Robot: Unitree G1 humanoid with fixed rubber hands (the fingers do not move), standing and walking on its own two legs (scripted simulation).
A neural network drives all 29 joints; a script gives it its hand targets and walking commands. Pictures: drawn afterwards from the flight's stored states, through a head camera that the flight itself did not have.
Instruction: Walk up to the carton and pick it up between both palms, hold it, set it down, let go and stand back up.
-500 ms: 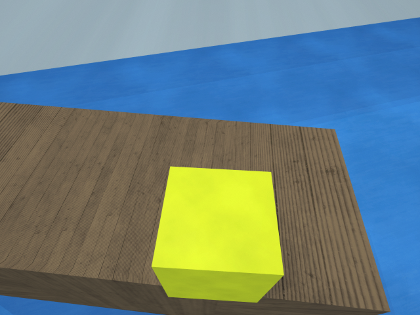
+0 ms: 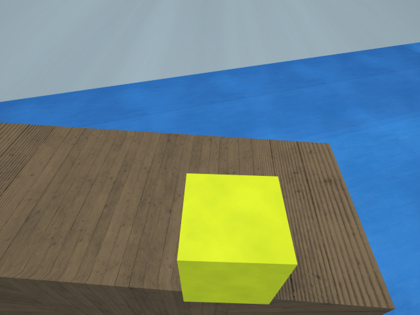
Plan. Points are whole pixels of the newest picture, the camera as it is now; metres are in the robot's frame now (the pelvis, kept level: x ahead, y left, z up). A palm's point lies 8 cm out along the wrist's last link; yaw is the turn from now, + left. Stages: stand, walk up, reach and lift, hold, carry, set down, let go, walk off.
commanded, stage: walk up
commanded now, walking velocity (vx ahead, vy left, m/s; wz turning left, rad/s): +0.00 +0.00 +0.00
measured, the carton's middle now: (229, 241) +0.31 -0.05 -0.09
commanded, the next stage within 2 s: none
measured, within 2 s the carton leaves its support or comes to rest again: neither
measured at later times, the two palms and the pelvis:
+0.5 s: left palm out of the picture -0.05 +0.20 -0.16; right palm out of the picture -0.04 -0.18 -0.15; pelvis -0.01 +0.01 +0.00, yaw +0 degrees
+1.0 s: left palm out of the picture -0.06 +0.21 -0.15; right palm out of the picture -0.04 -0.18 -0.15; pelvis +0.00 +0.02 +0.00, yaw +0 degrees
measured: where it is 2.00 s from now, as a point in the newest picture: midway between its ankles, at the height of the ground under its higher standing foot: outside the picture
